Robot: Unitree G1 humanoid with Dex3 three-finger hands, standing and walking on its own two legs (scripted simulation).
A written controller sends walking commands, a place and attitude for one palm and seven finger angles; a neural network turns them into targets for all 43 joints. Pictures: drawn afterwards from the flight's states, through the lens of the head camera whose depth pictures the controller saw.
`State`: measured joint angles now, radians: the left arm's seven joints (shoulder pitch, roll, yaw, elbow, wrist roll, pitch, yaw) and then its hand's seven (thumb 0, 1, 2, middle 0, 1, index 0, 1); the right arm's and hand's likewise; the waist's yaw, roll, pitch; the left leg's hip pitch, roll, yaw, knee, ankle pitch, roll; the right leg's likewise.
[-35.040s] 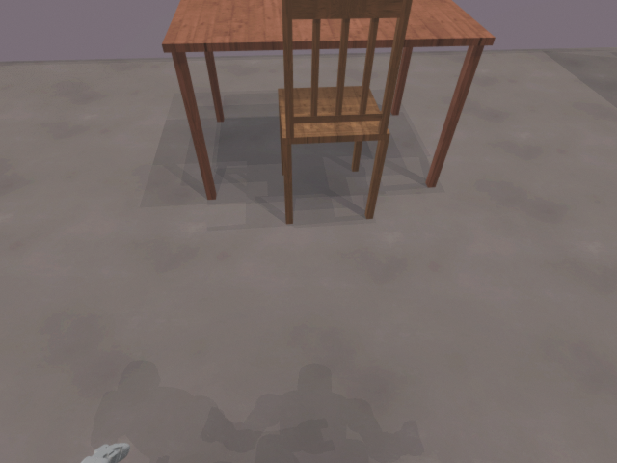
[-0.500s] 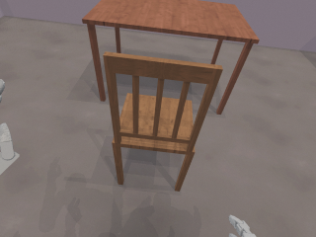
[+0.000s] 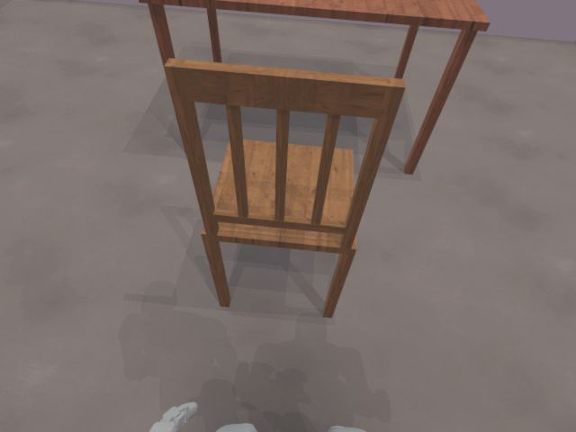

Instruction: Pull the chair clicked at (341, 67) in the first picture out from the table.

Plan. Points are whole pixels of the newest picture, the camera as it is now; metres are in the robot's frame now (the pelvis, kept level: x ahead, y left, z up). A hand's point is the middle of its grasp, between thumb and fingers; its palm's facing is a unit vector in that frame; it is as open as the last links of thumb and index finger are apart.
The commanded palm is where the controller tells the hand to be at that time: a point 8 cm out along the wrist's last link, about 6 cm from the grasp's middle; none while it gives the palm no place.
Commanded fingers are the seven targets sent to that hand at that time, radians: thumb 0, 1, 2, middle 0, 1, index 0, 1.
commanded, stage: let the arm hang, fingers relaxed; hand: left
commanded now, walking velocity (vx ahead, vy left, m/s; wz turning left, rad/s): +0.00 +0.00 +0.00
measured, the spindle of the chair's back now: (281, 171) +0.60 +0.03 -0.04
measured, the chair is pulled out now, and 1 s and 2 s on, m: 0.59 0.59 0.59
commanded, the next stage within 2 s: look to check the result in 0.80 s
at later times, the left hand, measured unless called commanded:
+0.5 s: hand out of the picture +0.07 +0.18 -0.14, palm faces -0.01 -0.97 -0.23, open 7.3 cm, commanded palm none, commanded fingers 0.00 0.90 0.90 -0.20 -0.30 -0.20 -0.30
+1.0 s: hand out of the picture +0.05 +0.17 -0.15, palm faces +0.00 -0.98 -0.21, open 7.3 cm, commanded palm none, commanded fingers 0.00 0.90 0.90 -0.20 -0.30 -0.20 -0.30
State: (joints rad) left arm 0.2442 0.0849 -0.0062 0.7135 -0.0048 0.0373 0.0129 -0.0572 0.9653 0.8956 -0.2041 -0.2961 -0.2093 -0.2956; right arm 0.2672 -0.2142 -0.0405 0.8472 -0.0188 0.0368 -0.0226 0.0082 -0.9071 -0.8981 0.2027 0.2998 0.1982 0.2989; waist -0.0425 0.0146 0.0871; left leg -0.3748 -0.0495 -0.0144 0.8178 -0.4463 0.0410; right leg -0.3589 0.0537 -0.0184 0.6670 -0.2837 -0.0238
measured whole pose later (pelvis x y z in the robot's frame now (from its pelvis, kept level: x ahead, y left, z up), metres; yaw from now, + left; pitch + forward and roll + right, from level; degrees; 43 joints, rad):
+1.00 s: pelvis +0.05 +0.00 +0.03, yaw -2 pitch -1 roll -1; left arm 0.27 0.13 -0.01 1.11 0.00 -0.01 0.05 0.01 0.93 0.90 -0.20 -0.30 -0.20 -0.30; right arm 0.31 -0.13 -0.01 1.12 -0.01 -0.01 -0.05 0.00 -0.91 -0.90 0.20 0.30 0.20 0.30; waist -0.01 0.03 0.05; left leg -0.05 -0.05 0.00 0.36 -0.30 0.06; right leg -0.16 0.04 0.03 0.38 -0.21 -0.02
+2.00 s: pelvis +0.05 +0.01 +0.03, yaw -2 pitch -1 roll -1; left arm 0.27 0.13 0.00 1.12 -0.01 0.00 0.05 0.00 0.93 0.90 -0.20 -0.30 -0.20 -0.30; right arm 0.32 -0.12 -0.01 1.13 -0.01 -0.01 -0.05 0.00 -0.91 -0.90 0.20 0.30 0.20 0.30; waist -0.01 0.03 0.06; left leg -0.03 -0.07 0.00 0.37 -0.32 0.08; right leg -0.15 0.02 0.04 0.40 -0.24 0.00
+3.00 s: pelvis +0.05 +0.01 +0.03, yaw -2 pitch -1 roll -1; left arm 0.28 0.12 0.00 1.12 -0.01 0.00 0.06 0.01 0.93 0.90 -0.20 -0.30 -0.20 -0.30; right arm 0.32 -0.12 -0.01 1.13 0.00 -0.01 -0.05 0.00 -0.91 -0.90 0.20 0.30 0.20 0.30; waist -0.01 0.03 0.07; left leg -0.04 -0.07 0.00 0.37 -0.31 0.08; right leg -0.15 0.03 0.04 0.41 -0.23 0.00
